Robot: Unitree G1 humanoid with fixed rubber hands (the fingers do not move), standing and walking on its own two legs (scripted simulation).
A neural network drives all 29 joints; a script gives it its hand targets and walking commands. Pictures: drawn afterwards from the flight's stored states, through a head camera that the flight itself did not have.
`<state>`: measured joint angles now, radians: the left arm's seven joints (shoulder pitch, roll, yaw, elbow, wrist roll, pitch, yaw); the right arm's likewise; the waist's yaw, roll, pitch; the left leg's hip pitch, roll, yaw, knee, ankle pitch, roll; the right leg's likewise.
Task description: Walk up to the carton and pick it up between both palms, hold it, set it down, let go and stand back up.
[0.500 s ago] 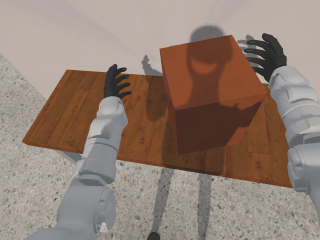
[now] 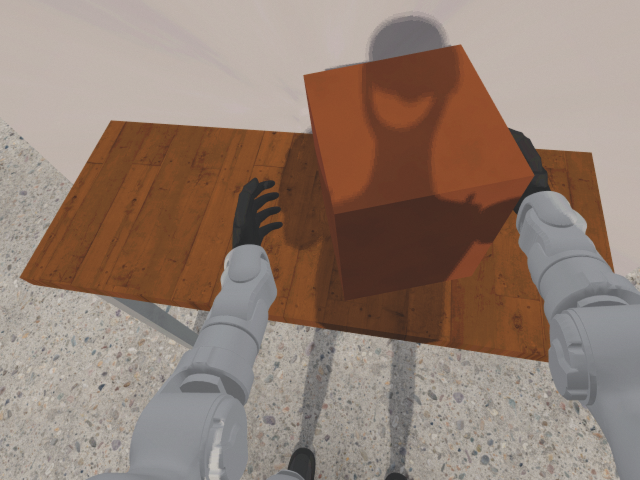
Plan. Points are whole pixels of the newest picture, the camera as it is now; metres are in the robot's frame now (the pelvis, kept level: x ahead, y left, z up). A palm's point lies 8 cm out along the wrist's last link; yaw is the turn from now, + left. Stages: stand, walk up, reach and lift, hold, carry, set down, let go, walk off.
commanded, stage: reach and lift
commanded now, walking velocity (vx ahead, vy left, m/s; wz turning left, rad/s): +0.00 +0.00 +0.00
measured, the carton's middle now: (396, 186) +0.50 +0.03 +0.00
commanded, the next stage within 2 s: none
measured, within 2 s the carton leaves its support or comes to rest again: neither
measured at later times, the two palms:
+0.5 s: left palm (271, 237) +0.39 +0.18 +0.01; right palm (495, 191) +0.50 -0.10 +0.02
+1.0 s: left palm (259, 246) +0.37 +0.19 +0.01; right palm (481, 203) +0.48 -0.08 +0.02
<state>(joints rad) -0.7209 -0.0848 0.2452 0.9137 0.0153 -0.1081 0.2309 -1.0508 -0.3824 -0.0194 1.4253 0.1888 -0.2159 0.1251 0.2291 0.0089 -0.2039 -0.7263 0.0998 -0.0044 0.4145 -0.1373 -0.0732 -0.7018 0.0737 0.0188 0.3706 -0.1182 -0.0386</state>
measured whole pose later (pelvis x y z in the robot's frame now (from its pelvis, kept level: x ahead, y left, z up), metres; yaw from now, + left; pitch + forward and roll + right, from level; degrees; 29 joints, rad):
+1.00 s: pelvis +0.00 -0.01 +0.00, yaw +1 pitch +24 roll +0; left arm -0.72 -0.29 0.62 0.74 0.40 -0.16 0.21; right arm -0.99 -0.13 -0.55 1.29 -0.39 -0.33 0.06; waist 0.18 -0.02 -0.12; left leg -0.65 0.11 0.07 0.35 -0.10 -0.06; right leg -0.65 0.06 -0.01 0.35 -0.12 -0.05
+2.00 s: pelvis +0.00 -0.01 +0.00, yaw +3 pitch +24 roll +0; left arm -0.73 -0.27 0.65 0.79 0.38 -0.24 0.19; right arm -1.00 -0.12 -0.57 1.32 -0.40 -0.40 0.03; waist 0.17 -0.02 -0.11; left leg -0.66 0.11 0.12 0.34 -0.09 -0.03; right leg -0.66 0.05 -0.04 0.37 -0.14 -0.06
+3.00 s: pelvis -0.01 -0.01 -0.01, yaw +6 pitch +27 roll -2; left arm -0.75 -0.17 0.35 1.01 0.00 -0.08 0.32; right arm -1.14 -0.25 -0.04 1.58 -0.03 -0.19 -0.01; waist 0.20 0.04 -0.31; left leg -0.83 0.11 0.03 0.50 -0.14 -0.05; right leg -0.75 0.05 -0.11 0.46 -0.17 -0.05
